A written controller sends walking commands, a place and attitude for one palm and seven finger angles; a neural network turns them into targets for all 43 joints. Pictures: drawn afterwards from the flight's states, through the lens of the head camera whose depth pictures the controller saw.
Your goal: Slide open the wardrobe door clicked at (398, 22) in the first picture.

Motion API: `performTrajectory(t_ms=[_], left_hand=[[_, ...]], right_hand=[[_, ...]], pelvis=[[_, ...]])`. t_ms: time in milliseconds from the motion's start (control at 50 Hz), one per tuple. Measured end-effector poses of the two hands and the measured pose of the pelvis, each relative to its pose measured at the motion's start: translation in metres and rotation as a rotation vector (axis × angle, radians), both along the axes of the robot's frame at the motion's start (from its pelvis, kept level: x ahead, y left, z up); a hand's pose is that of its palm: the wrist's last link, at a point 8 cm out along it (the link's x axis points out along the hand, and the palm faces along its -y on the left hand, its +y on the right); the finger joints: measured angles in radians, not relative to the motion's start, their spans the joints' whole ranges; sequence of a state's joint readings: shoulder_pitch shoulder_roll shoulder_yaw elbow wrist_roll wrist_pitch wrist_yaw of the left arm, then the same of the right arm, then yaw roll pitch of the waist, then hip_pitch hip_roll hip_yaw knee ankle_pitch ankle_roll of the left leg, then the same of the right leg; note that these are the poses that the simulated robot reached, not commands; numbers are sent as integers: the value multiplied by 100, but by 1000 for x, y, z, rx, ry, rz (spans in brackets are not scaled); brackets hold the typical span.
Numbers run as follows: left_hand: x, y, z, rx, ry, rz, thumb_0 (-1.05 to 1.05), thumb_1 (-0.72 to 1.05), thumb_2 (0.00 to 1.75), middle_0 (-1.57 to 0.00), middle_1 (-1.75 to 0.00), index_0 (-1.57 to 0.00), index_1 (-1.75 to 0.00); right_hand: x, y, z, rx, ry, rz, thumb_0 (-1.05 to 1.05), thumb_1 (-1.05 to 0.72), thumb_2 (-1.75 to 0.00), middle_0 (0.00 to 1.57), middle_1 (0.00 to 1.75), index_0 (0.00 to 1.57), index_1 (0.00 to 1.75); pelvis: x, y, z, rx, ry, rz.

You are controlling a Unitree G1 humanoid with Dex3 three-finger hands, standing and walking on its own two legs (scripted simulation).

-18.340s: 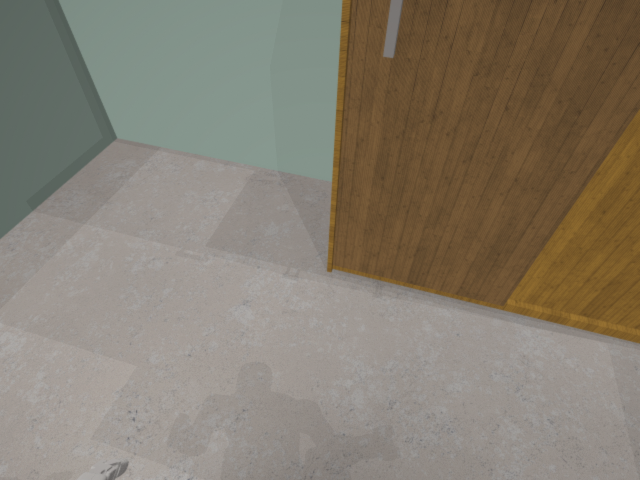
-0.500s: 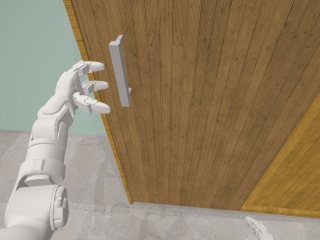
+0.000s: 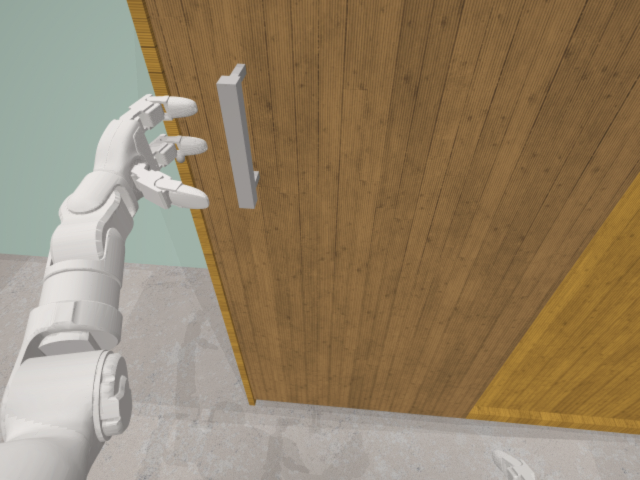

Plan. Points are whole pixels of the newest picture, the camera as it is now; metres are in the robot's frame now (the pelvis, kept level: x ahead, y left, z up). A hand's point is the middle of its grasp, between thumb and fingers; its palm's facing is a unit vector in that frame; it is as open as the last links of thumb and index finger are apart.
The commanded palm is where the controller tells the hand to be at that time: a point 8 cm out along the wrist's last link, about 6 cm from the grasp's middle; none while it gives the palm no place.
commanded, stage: move the hooked fingers beside the handle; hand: left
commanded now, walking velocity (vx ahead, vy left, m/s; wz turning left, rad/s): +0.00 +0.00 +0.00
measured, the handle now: (243, 140) +0.49 +0.12 +0.21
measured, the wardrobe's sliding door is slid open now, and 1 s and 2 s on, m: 0.00 0.00 0.00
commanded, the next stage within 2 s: feel for the door with the fingertips in 0.16 s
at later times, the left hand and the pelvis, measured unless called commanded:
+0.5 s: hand (191, 163) +0.42 +0.17 +0.22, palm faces -0.09 -1.00 +0.01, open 14.0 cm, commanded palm +0.40 +0.22 +0.21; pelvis +0.01 +0.02 +0.00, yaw +0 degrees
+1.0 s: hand (203, 155) +0.44 +0.16 +0.22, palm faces -0.04 -1.00 +0.00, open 14.0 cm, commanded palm +0.42 +0.21 +0.21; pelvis +0.01 +0.00 +0.00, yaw +0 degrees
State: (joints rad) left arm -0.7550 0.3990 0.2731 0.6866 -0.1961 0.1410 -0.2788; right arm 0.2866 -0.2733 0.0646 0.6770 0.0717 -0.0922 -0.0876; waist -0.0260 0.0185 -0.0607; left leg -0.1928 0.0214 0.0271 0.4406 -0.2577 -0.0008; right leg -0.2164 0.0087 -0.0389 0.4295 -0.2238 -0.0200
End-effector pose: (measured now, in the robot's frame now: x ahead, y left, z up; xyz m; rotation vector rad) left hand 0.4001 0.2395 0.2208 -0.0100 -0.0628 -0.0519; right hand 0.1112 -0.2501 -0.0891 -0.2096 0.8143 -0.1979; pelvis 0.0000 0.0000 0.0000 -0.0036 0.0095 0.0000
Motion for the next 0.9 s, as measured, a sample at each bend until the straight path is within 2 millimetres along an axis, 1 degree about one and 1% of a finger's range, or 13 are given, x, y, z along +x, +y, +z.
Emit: performTrajectory(t_ms=[80,120,180,260,340,420,520,640,760,900], left_hand=[[7,10,-6,23,66,38,-1,-50,30,-30,-120,-30,-120],[6,14,-12,30,83,43,-1,-50,30,-30,-120,-30,-120],[2,15,-15,28,67,24,-1,-50,30,-30,-120,-30,-120],[-1,13,-11,6,14,-1,-1,-50,30,-30,-120,-30,-120],[2,13,-7,18,21,9,-1,-50,30,-30,-120,-30,-120],[3,4,-5,31,34,-6,-1,-50,30,-30,-120,-30,-120],[3,-13,-8,-9,37,-38,-1,-50,30,-30,-120,-30,-120],[3,-24,-13,10,45,-7,-1,-50,30,-30,-120,-30,-120],[8,-29,-9,12,52,4,-1,-50,30,-30,-120,-30,-120],[17,-24,-3,13,62,25,-1,-50,30,-30,-120,-30,-120]], right_hand=[[-5,-1,-1,5,5,-19,2,-90,-90,20,30,20,30],[-7,-1,-2,8,10,-25,2,-90,-90,20,30,20,30],[-8,1,-3,6,18,-24,2,-90,-90,20,30,20,30],[-4,5,0,-1,13,-9,2,-90,-90,20,30,20,30],[5,10,3,1,-9,5,2,-90,-90,20,30,20,30],[16,17,3,16,-32,23,2,-90,-90,20,30,20,30],[28,25,4,33,-50,45,2,-90,-90,20,30,20,30],[37,31,6,48,-64,58,2,-90,-90,20,30,20,30],[35,30,4,41,-39,57,2,-90,-90,20,30,20,30],[22,18,-2,30,3,30,2,-90,-90,20,30,20,30]], pelvis=[[0,3,0,-1,10,-7],[0,5,0,0,15,-11],[2,7,0,-1,15,-12],[3,8,0,-3,8,-9],[3,10,0,-5,7,-3],[4,14,0,-5,12,-2],[6,15,0,-2,12,-2],[6,13,0,-2,5,-3],[5,10,0,-1,4,0],[7,6,1,-1,13,-2]])
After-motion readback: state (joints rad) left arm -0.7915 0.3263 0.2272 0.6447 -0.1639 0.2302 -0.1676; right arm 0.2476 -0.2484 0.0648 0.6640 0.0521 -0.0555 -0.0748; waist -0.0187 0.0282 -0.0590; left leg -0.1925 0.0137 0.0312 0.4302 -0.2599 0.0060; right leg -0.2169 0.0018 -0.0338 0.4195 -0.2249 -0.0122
